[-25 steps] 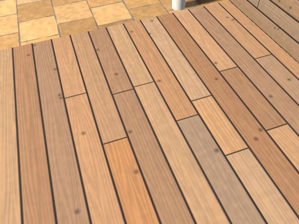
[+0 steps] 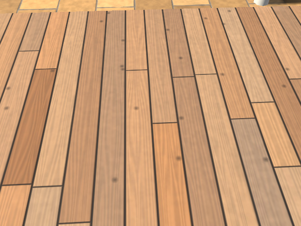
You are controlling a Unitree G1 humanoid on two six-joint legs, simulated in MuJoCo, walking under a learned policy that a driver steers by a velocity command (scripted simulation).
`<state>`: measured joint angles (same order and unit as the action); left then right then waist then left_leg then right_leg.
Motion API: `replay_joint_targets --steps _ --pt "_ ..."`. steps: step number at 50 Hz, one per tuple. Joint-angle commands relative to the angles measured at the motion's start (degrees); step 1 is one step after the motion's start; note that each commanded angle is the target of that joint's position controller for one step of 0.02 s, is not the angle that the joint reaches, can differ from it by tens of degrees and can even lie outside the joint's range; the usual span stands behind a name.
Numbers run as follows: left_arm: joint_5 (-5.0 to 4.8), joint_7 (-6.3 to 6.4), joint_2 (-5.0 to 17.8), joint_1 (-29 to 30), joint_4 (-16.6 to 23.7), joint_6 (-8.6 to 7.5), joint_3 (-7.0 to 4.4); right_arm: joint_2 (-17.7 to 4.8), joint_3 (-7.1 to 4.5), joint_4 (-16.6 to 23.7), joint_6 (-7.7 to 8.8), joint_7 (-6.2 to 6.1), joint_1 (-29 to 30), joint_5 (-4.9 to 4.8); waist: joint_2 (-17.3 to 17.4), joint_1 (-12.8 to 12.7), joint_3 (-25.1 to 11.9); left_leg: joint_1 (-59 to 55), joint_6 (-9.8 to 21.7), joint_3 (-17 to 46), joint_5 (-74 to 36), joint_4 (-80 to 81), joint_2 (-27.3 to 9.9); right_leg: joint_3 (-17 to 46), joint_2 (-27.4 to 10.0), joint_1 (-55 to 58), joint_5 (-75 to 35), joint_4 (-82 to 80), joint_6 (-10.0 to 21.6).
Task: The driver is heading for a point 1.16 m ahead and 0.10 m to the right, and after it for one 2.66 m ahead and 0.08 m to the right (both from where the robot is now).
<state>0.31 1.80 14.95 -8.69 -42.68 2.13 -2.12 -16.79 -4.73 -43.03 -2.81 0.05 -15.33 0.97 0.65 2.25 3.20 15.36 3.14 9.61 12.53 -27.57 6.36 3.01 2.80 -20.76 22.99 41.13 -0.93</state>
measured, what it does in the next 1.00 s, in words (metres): walks ahead: right foot, then left foot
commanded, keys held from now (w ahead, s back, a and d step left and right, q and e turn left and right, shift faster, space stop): q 0.12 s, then no key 0.02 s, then w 0.26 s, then w+e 0.60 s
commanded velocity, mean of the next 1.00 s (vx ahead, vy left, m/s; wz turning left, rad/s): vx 0.31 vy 0.00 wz -0.03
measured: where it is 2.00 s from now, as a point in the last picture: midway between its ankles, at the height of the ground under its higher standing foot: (171, 152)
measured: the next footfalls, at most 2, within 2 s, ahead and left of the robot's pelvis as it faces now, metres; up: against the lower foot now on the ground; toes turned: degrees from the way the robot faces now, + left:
right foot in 0.06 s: +0.05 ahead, -0.11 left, +0.00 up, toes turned +7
left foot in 0.48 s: +0.06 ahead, +0.11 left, +0.00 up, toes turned +9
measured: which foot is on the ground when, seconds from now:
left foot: down 0.00-0.06, up 0.08-0.46, down 0.48-0.98, up 1.00-1.00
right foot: up 0.00-0.04, down 0.06-0.48, up 0.50-0.94, down 0.96-1.00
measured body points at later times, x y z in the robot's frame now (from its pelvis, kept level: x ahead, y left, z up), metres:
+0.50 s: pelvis +0.04 +0.02 +0.00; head +0.05 +0.03 +0.45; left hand +0.00 +0.29 -0.14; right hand +0.23 -0.21 -0.11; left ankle +0.02 +0.11 -0.74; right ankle +0.01 -0.11 -0.74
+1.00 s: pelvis +0.26 +0.01 -0.03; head +0.31 +0.01 +0.42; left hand +0.48 +0.23 -0.13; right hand +0.20 -0.23 -0.17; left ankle +0.04 +0.11 -0.69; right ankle +0.36 -0.04 -0.74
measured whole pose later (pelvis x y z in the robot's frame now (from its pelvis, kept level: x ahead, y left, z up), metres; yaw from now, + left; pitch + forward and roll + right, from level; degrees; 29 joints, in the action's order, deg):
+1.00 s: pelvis +0.26 +0.01 -0.03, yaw -7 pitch +1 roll +0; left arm 2.4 -2.9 14.1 -3.6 -42.8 -1.8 -2.4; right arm -12.7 -1.0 -54.7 3.4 -1.2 -24.2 1.3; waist 0.1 1.7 4.2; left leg 0.2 1.0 -11.6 26.6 -46.2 -2.9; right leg -7.1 4.7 -28.3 9.4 35.7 9.7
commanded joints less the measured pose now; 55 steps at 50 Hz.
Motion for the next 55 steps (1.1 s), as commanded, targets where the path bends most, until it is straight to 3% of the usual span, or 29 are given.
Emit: replay_joint_targets --steps 1,2,3,4,5,7,8,10,12,19,21,23,24,25,26,27,29,31,38,42,44,46,47,48,49,50,51,53,55 --pt "-0.37 0.66 4.53 -3.68 3.72 -1.68 -0.86 -9.06 -2.37 3.81 0.18 0.24 2.59 -0.26 7.36 -2.78 -5.4 -2.42 6.74 17.4 -18.73 4.0 -12.77 -0.88 1.73 6.38 -3.7 -11.39 1.11" --pt "-0.05 1.09 4.9 -6.17 3.21 -2.2 -0.98 -8.34 -2.15 4.27 0.2 0.15 4.33 -0.78 6.33 -4.47 -5.33 1.08 3.99 16.64 -13.52 2.07 -10.46 -0.32 0.67 12.23 -8.93 -19.99 1.54" --pt "0.79 1.67 8.95 -7.11 3.38 -2.64 -1.84 -5.47 -1.4 4.94 0.47 0.07 3.28 -1.1 -0.74 -3.72 -5.94 6.7 0.62 12.36 -0.93 -4.34 -6.21 8.55 -8.82 17.52 -6.41 -26.54 3.55" --pt "0.94 1.7 14.64 -3.45 5.33 -2.35 -2.72 -1.67 -0.57 5.81 0.74 -0.18 -0.25 -1.34 -13.9 -1.2 -5.73 16.24 -2.14 -0.32 18.16 -15.91 3.72 24.97 -23.55 20.11 -11.07 -29.96 9.08" --pt "1.4 1.16 13.24 -3.99 4.93 -2.0 -2.73 -7.36 -1.9 4.76 0.53 -0.54 0.01 0.83 -10.92 -2.01 -5.12 15.41 -2.82 -3.25 21.89 -27.49 0.4 24.93 -26.24 13.44 -18.09 -27.65 14.41" --pt "0.99 0.49 6.72 0.09 5.86 -2.16 -0.92 -7.57 -2.39 2.84 0.06 0.14 -0.28 0.82 -5.0 0.1 -2.19 13.22 -3.38 -2.68 15.25 -35.9 -1.54 14.33 -19.27 8.72 -22.48 -26.37 13.46" --pt "1.33 0.32 6.13 0.36 5.95 -2.28 -0.76 -6.97 -2.18 2.26 -0.26 0.8 -1.33 0.84 -6.63 0.39 -3.69 13.52 -3.54 -3.4 11.55 -37.13 -1.91 10.68 -15.83 10.41 -15.32 -27.13 11.6" --pt "1.49 0.1 6.67 -2.56 4.96 -2.64 -1.04 -6.07 -1.56 2.21 -0.44 2.27 -0.45 0.86 -10.3 -1.76 -3.34 16.7 -4.02 -4.35 9.06 -36.05 -1.92 9.64 -13.59 13.68 -3.17 -29.69 11.15" --pt "1.26 -0.27 7.33 -6.39 3.3 -3.25 -1.5 -5.44 -1.11 2.94 -0.15 2.95 2.83 0.91 -9.59 -3.75 -1.87 19.49 -4.21 -3.98 8.12 -32.04 -1.76 11.37 -14.72 17.12 2.86 -31.64 11.78" --pt "1.33 -1.82 8.95 -10.64 -0.99 -5.32 -2.66 -2.17 1.06 2.84 2.01 3.12 7.97 1.14 -9.36 -5.18 -0.17 10.04 -2.49 -10.46 10.49 -12.1 -4.73 8.0 -15.96 13.93 2.2 -32.77 12.86" --pt "1.1 -2.4 9.66 -11.65 -2.12 -4.94 -3.05 -1.89 1.42 2.95 2.71 2.88 8.5 0.75 -9.37 -4.88 0.94 2.94 -1.1 -12.63 11.17 -5.1 -4.26 7.78 -15.7 8.75 2.27 -31.68 13.36" --pt "0.04 -2.66 9.31 -10.58 -2.75 -4.27 -3.14 -1.1 1.59 0.19 3.95 1.93 1.58 0.85 -5.44 -0.47 0.84 -11.7 0.53 -14.26 1.76 6.0 -2.85 6.52 -13.27 -0.1 2.25 -25.82 12.22" --pt "0.12 -2.59 7.01 -9.58 -2.25 -4.41 -2.51 -2.87 1.09 -2.09 4.84 1.09 -4.85 1.07 -1.85 2.2 -1.93 -22.91 0.87 -10.44 2.88 7.07 -5.39 4.91 -10.59 -7.39 3.55 -19.83 10.34" --pt "0.27 -2.84 1.32 -6.72 0.02 -4.65 -0.87 -7.37 0.31 -2.99 5.72 0.12 -12.74 2.12 9.52 6.02 -5.7 -30.35 2.14 7.72 19.9 15.74 -20.68 -1.29 -4.35 -14.81 7.4 -2.06 7.57" --pt "0.21 -2.53 1.73 -4.56 1.9 -4.95 -0.91 -14.54 -1.48 -3.33 5.9 -0.5 -13.99 1.49 14.77 6.44 -1.44 -25.05 7.01 24.26 32.18 22.61 -30.51 -2.75 1.02 -24.96 8.72 8.68 7.22" --pt "0.77 -2.62 6.55 -4.39 1.15 -4.84 -2.21 -10.69 -0.64 -3.13 5.99 -0.74 -10.84 1.44 6.85 4.11 3.1 -20.21 8.12 21.02 31.31 21.88 -29.3 3.18 -2.71 -25.17 4.31 15.09 8.15" --pt "0.28 -3.74 5.99 -9.21 -2.46 -4.7 -2.58 -4.38 1.2 -1.53 6.77 -0.48 -3.21 0.69 5.07 -0.97 3.95 -17.08 4.62 8.89 17.95 22.32 -23.09 3.68 -4.35 -22.22 -4.13 16.43 7.0" --pt "1.44 -4.3 5.01 -9.76 -4.09 -4.03 -2.51 -2.47 1.83 -1.65 7.65 -0.77 -2.65 0.59 4.91 -1.5 2.12 -16.96 3.41 -0.37 2.52 21.65 -19.73 1.49 -4.82 -20.89 -9.26 19.72 5.26" --pt "1.66 -5.55 1.5 1.46 0.02 -3.4 -1.29 -1.15 2.36 -5.95 8.65 -0.39 -8.0 0.37 4.3 -0.74 4.27 -15.52 3.73 -14.04 -23.59 20.17 -17.73 -3.19 -4.96 -24.74 -19.22 13.59 2.9" --pt "1.72 -6.52 0.02 8.95 3.24 -3.36 0.04 -2.69 2.28 -8.32 8.7 -1.11 -10.12 0.18 4.01 0.43 5.3 -16.66 2.95 -18.15 -31.85 19.44 -18.74 -9.3 -4.46 -18.45 -21.08 -0.31 4.88" --pt "1.71 -6.19 0.74 7.92 3.39 -3.26 -0.07 -4.1 2.13 -9.22 8.44 -1.58 -10.25 0.22 4.43 -0.81 3.2 -19.92 2.16 -20.24 -47.38 14.24 -19.39 -11.86 -1.75 -12.95 -18.18 -4.13 7.33" --pt "1.87 -5.53 2.58 1.54 1.81 -3.25 -0.78 -6.2 1.66 -9.64 7.71 -2.28 -9.58 0.45 5.95 -4.22 -1.83 -22.48 1.82 -21.71 -63.69 2.44 -20.37 -13.3 1.85 -4.97 -12.76 -4.61 10.19" --pt "1.94 -5.2 4.2 -4.54 0.11 -3.56 -1.54 -7.27 1.36 -9.47 7.16 -2.4 -9.15 0.62 6.21 -6.86 -5.77 -21.02 2.17 -21.7 -63.58 -7.07 -20.85 -12.25 3.24 2.58 -10.87 -6.24 11.83" --pt "2.42 -4.58 6.35 -12.85 -2.63 -4.02 -2.7 -7.8 1.23 -8.97 6.87 -2.22 -8.44 0.46 4.41 -10.79 -10.32 -14.67 1.78 -22.37 -54.03 -20.24 -19.79 -9.97 3.83 14.96 -11.17 -10.77 13.84" --pt "2.66 -3.48 11.21 -18.18 -3.77 -3.97 -4.29 -5.0 1.82 -7.36 7.1 -1.62 -9.66 0.72 -2.89 -11.48 -15.34 -1.63 0.9 -22.34 -22.58 -38.46 -16.43 5.49 -8.17 27.95 -2.93 -12.38 17.11" --pt "1.68 -3.3 15.87 -14.63 -1.97 -3.49 -5.45 -0.96 2.42 -3.3 7.52 -0.38 -10.73 -0.48 -15.01 -6.89 -20.89 21.01 -2.0 -15.41 18.4 -58.33 -3.52 40.04 -22.65 41.05 -2.52 -20.23 27.05" --pt "0.33 -3.03 14.13 -14.69 -2.3 -2.94 -5.42 -5.54 1.64 -1.92 8.31 -0.14 -2.75 0.09 -4.23 -9.78 -17.26 27.69 -1.21 -6.39 12.72 -59.09 -6.55 37.23 -20.93 38.71 -4.55 -24.49 25.37" --pt "0.22 -2.38 9.3 -9.44 -2.91 -3.33 -4.12 -4.43 2.1 -1.36 9.4 0.0 -1.39 -0.29 2.0 -4.56 -4.77 24.5 -1.25 -7.07 4.83 -48.74 -11.31 24.08 -17.63 21.98 -17.39 -26.84 21.08" --pt "-0.04 -2.11 7.09 -6.2 -2.59 -4.28 -3.27 -3.36 2.36 -1.81 7.3 0.08 -3.29 1.65 2.04 -0.83 -2.85 17.67 -2.91 -6.78 5.25 -42.81 -13.01 16.58 -12.51 12.72 -25.37 -28.15 18.76"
